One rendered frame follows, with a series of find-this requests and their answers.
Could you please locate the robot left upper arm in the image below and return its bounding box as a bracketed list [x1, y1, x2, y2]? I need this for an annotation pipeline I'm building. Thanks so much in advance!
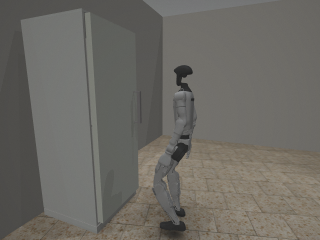
[174, 91, 187, 127]

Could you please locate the right robot forearm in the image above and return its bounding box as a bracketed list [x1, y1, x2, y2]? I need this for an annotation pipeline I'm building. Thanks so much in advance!
[187, 120, 196, 140]

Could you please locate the left robot hand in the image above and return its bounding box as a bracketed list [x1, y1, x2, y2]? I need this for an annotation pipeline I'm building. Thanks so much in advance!
[155, 152, 172, 177]

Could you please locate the right robot hand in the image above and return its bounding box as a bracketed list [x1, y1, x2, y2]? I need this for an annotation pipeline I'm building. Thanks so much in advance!
[186, 143, 192, 159]

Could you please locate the left robot forearm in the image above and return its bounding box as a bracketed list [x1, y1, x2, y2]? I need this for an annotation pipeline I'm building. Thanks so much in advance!
[165, 119, 185, 155]

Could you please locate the handle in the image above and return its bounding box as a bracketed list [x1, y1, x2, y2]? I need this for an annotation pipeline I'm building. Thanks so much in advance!
[133, 91, 142, 124]

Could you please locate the robot right foot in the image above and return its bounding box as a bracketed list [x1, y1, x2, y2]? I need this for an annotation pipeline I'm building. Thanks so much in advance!
[174, 206, 186, 217]

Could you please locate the robot left thigh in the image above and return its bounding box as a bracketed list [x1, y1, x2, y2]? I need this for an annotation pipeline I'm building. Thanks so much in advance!
[153, 144, 185, 190]

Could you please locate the fridge door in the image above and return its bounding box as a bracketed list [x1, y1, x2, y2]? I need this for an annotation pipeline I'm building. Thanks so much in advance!
[84, 12, 139, 223]

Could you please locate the robot right upper arm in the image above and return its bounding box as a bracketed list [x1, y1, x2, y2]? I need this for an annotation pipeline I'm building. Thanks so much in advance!
[193, 106, 197, 122]

